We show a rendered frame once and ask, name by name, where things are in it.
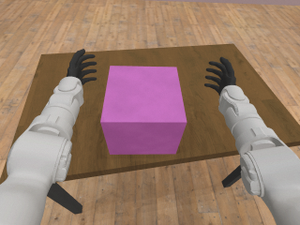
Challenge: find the carton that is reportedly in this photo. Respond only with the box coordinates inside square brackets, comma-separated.
[100, 66, 188, 155]

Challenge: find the left robot hand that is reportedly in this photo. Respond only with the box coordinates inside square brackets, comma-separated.
[67, 49, 97, 85]

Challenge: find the table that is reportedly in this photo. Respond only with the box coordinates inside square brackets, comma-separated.
[0, 43, 300, 215]

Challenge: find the robot right forearm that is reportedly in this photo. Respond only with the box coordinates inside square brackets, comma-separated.
[218, 85, 300, 164]

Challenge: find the right robot hand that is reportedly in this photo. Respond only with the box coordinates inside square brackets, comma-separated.
[204, 56, 236, 96]

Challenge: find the robot left upper arm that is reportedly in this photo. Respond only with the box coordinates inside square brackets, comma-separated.
[0, 130, 72, 225]

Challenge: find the robot left forearm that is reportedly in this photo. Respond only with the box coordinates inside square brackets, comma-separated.
[7, 76, 84, 175]

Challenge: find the robot right upper arm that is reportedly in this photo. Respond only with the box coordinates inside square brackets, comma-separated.
[240, 145, 300, 225]

